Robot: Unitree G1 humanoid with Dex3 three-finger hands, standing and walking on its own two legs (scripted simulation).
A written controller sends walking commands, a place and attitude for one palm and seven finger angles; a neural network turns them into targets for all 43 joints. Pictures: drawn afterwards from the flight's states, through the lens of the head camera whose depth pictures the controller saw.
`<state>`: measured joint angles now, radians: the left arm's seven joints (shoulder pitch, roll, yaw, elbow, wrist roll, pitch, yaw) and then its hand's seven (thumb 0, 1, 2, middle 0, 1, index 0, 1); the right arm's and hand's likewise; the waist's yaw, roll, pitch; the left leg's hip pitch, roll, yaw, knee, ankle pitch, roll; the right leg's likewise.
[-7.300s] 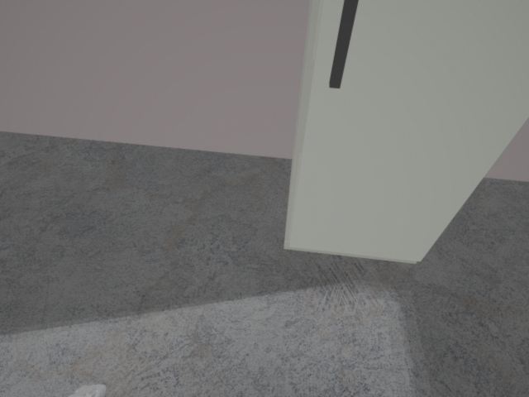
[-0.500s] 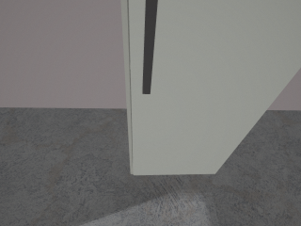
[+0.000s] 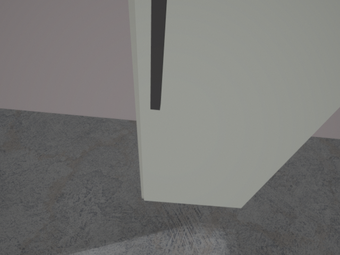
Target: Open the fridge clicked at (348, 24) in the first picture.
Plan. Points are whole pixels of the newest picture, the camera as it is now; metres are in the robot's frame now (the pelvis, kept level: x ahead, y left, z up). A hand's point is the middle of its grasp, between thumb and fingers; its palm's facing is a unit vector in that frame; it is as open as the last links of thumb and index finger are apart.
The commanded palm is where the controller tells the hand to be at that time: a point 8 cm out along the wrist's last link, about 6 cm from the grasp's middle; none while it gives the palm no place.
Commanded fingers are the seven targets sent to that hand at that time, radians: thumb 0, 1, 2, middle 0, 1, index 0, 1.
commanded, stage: shuffle to correct the standing spot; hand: left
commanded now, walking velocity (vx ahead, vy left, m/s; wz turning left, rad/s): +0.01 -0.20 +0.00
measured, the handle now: (158, 35) +0.46 +0.08 +0.28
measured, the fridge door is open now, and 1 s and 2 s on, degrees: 0 0 0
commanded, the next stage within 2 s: come to a stop and stand still in 0.22 s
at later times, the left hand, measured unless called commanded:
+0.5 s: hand out of the picture +0.08 +0.09 -0.16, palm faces +0.01 -0.97 -0.25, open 7.3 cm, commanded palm none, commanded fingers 0.00 0.90 0.90 -0.20 -0.30 -0.20 -0.30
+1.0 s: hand out of the picture +0.00 +0.07 -0.17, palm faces +0.00 -0.98 -0.21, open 7.3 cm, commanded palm none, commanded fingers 0.00 0.90 0.90 -0.20 -0.30 -0.20 -0.30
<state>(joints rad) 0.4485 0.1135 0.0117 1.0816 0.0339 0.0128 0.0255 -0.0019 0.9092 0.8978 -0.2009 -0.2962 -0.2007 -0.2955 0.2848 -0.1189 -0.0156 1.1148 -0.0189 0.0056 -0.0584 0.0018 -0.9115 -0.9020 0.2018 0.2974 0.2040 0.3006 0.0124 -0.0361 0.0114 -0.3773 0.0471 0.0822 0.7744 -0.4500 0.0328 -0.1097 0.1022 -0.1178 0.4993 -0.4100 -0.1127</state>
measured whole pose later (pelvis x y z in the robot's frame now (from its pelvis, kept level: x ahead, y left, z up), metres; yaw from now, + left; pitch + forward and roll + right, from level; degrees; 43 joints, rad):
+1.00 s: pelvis -0.01 -0.11 +0.00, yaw +0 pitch -1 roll +1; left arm 0.29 0.16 -0.02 1.04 0.02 0.00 0.03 0.00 0.91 0.90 -0.20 -0.30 -0.20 -0.30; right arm 0.21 -0.19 -0.02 0.94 -0.02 0.00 0.00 0.00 -0.92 -0.90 0.20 0.30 0.20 0.30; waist 0.00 0.01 0.04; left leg -0.31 -0.03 0.13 0.60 -0.28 0.08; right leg -0.28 -0.06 0.00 0.65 -0.34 0.03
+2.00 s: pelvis +0.01 -0.15 +0.02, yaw +0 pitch -1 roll +1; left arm 0.29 0.14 -0.02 1.12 0.01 -0.02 0.03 0.00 0.91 0.90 -0.20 -0.30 -0.20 -0.30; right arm 0.26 -0.15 0.00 1.12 -0.01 -0.02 -0.02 0.00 -0.92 -0.90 0.20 0.30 0.20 0.30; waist 0.00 0.00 0.04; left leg -0.20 0.02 0.11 0.42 -0.21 0.01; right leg -0.16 0.00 -0.03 0.45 -0.28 -0.03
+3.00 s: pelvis +0.00 -0.16 -0.01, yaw +2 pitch +4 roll +1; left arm 0.35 0.17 0.12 0.12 -0.23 -0.39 -0.11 0.01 0.82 0.85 -0.21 -0.36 -0.20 -0.36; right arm 0.22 -0.25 -0.04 0.72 0.02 -0.25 -0.03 0.01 -0.91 -0.90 0.20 0.30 0.21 0.30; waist -0.03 0.01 -0.09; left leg -0.45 0.02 0.06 0.68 -0.30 0.00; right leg -0.41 -0.01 -0.06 0.72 -0.39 -0.03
